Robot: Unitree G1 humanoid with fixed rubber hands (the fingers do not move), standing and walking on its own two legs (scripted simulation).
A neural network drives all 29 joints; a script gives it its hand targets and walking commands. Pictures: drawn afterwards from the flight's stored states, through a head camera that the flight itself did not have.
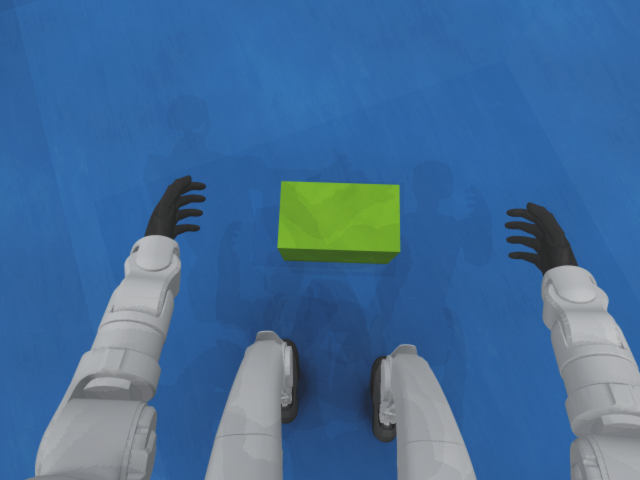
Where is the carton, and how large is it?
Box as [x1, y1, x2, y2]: [277, 181, 399, 263]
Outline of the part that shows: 281,181 277,247 284,260 387,263 399,252 398,185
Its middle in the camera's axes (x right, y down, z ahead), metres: +0.05 -0.03 +1.02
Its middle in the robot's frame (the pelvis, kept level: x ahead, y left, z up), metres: +0.52 -0.01 -0.59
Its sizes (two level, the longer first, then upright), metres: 0.289 0.167 0.182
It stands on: the floor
